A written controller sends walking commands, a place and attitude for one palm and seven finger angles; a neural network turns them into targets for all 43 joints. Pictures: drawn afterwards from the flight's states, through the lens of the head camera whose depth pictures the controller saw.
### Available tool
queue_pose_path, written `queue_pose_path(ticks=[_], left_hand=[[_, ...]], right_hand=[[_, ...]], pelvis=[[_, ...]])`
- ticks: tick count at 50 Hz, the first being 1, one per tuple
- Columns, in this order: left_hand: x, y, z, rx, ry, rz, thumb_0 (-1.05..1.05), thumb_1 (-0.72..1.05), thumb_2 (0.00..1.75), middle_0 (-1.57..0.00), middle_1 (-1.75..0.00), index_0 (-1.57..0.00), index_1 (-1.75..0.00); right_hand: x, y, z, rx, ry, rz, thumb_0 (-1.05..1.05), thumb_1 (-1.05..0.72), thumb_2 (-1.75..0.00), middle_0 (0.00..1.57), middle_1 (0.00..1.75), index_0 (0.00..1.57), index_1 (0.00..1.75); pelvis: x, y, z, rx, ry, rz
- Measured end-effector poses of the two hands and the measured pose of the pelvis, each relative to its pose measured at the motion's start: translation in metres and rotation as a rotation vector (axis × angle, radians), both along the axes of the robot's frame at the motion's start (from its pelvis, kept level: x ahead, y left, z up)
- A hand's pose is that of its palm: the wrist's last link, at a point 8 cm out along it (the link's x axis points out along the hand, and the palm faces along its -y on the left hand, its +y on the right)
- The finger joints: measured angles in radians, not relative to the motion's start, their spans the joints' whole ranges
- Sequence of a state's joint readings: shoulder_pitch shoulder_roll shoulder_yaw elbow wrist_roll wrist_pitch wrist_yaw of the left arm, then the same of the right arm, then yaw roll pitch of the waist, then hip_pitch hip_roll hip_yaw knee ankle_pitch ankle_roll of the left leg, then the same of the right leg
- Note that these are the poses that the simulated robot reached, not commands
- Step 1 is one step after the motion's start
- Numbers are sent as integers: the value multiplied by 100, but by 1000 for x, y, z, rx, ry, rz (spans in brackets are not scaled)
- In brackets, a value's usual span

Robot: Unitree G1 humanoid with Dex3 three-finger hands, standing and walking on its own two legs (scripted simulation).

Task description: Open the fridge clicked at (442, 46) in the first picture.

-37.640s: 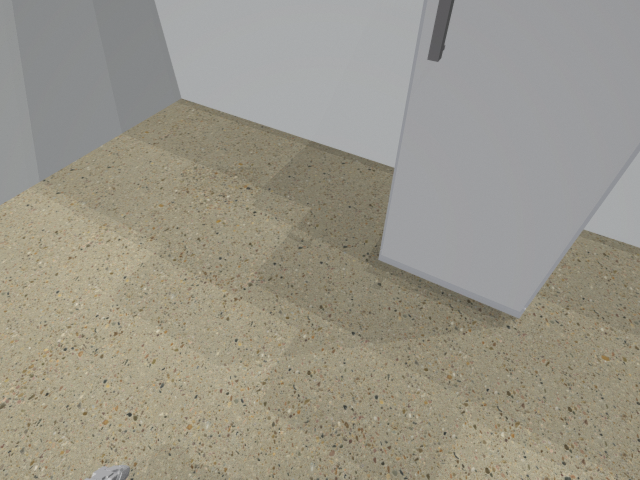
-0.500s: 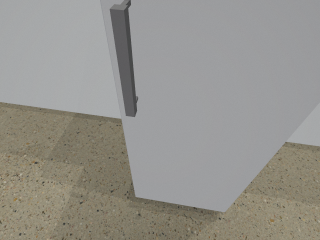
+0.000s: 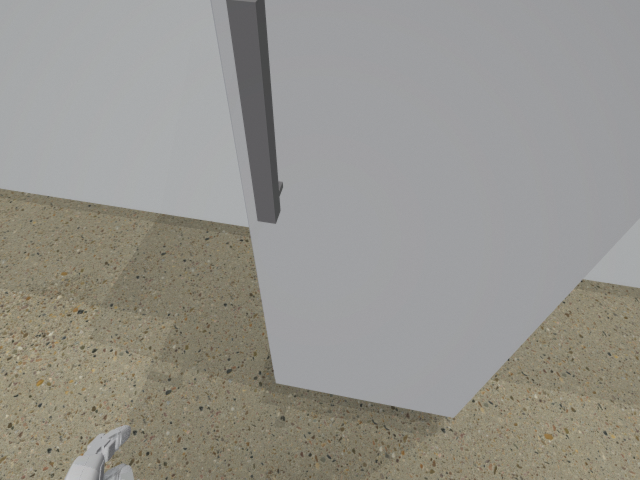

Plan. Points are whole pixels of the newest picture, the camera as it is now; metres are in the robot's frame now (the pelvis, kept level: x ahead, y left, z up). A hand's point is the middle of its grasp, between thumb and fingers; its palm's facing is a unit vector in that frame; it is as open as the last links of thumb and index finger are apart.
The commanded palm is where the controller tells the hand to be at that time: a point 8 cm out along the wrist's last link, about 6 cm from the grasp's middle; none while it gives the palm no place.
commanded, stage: raise the hand to about handle height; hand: left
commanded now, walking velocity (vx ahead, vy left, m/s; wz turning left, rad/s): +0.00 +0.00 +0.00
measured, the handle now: (265, 120) +0.44 +0.11 +0.23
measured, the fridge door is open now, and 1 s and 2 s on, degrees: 0 0 0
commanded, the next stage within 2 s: none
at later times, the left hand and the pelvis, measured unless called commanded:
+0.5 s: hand (113, 419) +0.17 +0.24 +0.03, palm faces -0.05 -1.00 -0.08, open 9.5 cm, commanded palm +0.14 +0.30 +0.05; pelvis -0.03 -0.01 -0.05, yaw +1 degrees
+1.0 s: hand (57, 319) +0.22 +0.28 +0.14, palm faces +0.00 -0.99 -0.14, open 12.5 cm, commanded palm +0.19 +0.32 +0.16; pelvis -0.01 +0.01 -0.02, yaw +1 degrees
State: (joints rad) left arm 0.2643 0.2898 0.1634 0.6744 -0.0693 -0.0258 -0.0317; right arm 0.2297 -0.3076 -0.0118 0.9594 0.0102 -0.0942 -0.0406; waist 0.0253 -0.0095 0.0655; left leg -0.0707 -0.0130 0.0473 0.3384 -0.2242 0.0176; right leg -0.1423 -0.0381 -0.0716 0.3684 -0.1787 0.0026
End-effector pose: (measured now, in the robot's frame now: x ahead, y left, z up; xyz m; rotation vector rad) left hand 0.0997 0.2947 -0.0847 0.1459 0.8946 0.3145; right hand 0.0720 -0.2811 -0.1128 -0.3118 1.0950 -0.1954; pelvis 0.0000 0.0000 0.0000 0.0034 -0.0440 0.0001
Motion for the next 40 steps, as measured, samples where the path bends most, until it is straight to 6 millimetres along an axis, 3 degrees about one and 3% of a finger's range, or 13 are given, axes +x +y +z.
queue_pose_path(ticks=[4,6,8,12,16,20,26,34,40], left_hand=[[52,4,78,17,-530,-51,1,86,88,-21,-33,-21,-32],[63,1,98,11,-706,-139,1,83,87,-21,-35,-21,-34],[65,-4,102,-2,-805,-248,0,80,86,-21,-37,-21,-36],[51,-2,83,-77,-820,-398,0,72,82,-22,-42,-22,-41],[34,8,77,-133,-843,-342,1,63,79,-23,-48,-23,-47],[33,7,92,-117,-900,-327,1,54,75,-23,-54,-23,-53],[54,3,123,-94,-877,-409,1,40,69,-24,-63,-24,-62],[73,19,165,-55,-894,-387,0,21,61,-26,-75,-25,-74],[83,24,186,-44,-900,-387,0,7,55,-27,-84,-26,-83]], right_hand=[[26,18,6,58,-233,34,1,-91,-90,20,30,20,30],[41,26,8,90,-335,45,1,-91,-90,20,30,20,30],[55,31,8,114,-426,65,1,-91,-90,20,30,20,30],[77,33,9,120,-554,125,1,-90,-90,20,30,21,30],[88,30,11,78,-600,168,1,-90,-90,20,30,21,30],[88,30,14,42,-590,189,1,-90,-90,20,30,20,30],[77,39,20,53,-580,164,1,-90,-90,20,30,20,30],[64,54,26,103,-585,129,1,-90,-90,20,30,20,30],[66,60,29,111,-575,141,1,-90,-90,20,30,21,30]], pelvis=[[-7,-3,-8,2,31,12],[-13,-5,-16,5,70,2],[-19,-8,-27,9,111,-7],[-30,-12,-49,9,162,-14],[-33,-13,-59,-10,160,-4],[-33,-11,-59,-31,139,14],[-32,-7,-48,-42,112,23],[-25,1,-33,-37,89,11],[-19,6,-25,-34,66,11]])
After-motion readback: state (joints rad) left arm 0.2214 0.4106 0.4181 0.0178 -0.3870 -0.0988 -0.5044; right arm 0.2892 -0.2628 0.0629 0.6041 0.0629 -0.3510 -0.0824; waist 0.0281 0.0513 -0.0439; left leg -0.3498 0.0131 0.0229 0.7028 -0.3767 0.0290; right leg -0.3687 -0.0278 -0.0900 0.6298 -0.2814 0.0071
